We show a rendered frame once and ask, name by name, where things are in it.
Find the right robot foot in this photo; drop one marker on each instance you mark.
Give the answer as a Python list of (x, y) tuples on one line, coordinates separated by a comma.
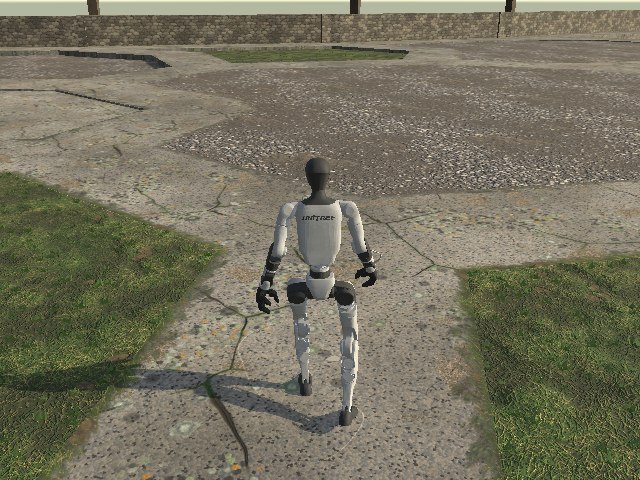
[(345, 418)]

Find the robot left upper arm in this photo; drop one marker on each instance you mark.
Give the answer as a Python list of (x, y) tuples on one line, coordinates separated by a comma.
[(287, 211)]

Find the robot right upper arm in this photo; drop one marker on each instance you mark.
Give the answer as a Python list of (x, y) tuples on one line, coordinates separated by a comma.
[(350, 210)]

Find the left robot forearm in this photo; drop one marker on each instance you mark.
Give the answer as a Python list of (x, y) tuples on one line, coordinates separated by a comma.
[(270, 270)]

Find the robot left thigh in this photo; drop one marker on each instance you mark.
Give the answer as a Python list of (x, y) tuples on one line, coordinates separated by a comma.
[(297, 297)]

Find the right robot forearm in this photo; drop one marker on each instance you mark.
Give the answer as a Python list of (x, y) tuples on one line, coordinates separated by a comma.
[(367, 259)]

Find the right robot hand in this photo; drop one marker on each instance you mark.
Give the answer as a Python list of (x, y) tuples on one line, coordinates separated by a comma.
[(373, 277)]

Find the left robot hand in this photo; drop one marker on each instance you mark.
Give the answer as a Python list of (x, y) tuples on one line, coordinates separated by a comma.
[(262, 300)]

